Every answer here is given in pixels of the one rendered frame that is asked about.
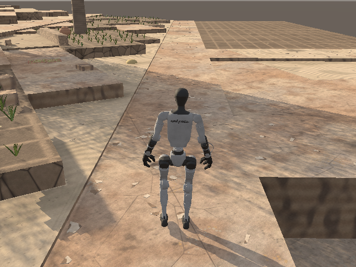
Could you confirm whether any robot left upper arm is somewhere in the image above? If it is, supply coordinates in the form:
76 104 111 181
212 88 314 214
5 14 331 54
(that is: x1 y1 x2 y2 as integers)
152 111 169 142

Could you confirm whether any right robot shin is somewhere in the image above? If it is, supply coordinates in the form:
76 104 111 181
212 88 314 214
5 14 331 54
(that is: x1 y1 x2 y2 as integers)
184 184 192 221

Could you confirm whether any robot left hand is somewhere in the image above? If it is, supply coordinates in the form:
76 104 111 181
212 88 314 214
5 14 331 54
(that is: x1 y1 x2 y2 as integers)
142 153 155 167

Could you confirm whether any robot right upper arm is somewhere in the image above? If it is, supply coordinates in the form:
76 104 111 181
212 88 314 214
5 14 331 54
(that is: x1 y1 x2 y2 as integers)
192 113 206 144

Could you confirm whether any right robot forearm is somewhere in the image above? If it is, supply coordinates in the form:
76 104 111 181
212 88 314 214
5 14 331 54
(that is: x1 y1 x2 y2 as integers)
200 136 211 158

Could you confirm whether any robot head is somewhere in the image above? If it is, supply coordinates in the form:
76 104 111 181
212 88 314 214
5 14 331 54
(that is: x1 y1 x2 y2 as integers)
171 88 190 115

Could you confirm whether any robot right hand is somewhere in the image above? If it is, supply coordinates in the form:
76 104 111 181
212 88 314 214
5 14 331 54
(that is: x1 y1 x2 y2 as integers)
200 156 212 170

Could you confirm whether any left robot forearm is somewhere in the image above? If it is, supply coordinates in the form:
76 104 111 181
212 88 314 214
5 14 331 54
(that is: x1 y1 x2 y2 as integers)
144 133 157 156

